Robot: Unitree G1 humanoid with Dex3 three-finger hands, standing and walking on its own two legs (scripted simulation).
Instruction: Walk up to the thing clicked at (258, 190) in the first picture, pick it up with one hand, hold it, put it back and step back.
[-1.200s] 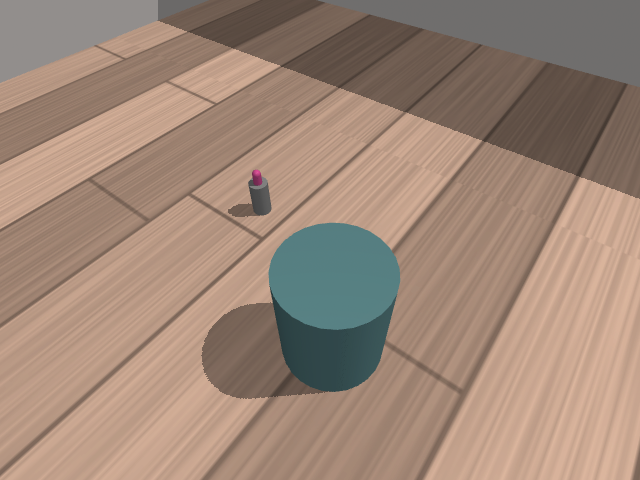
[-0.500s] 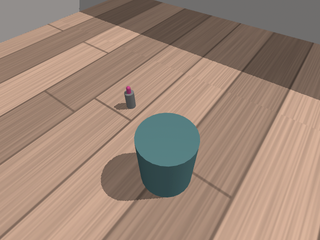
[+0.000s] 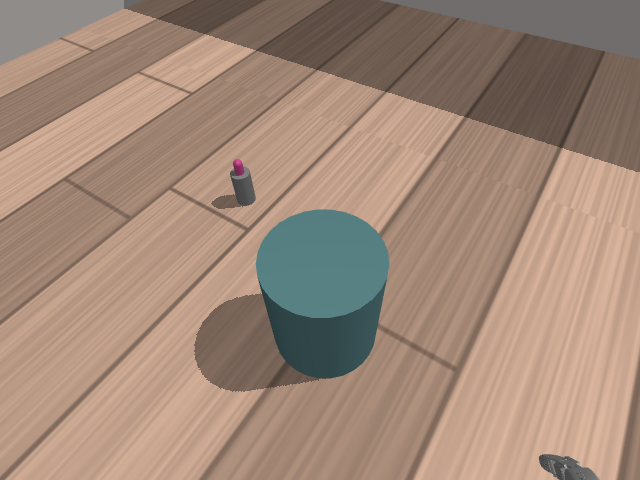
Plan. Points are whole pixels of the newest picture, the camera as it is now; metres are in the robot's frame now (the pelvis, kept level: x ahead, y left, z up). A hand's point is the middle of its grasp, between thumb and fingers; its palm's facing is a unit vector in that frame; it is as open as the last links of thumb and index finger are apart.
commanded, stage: walk up
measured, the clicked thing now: (241, 180) +1.30 +0.38 -0.67
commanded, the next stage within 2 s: none
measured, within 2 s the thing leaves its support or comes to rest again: neither
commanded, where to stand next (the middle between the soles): +0.04 +0.01 m, yaw -81 degrees
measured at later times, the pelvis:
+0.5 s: pelvis +0.00 +0.06 +0.00, yaw -30 degrees
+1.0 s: pelvis +0.03 +0.06 -0.02, yaw -55 degrees
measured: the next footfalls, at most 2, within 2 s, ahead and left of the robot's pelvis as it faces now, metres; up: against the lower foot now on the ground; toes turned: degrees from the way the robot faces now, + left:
right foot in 0.56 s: -0.02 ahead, -0.08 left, +0.00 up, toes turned -36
left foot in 0.86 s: +0.20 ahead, +0.08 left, +0.00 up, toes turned -49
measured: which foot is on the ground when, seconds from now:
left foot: down 0.00-0.58, up 0.60-0.84, down 0.86-1.00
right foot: down 0.00-0.16, up 0.18-0.54, down 0.56-0.88, up 0.90-1.00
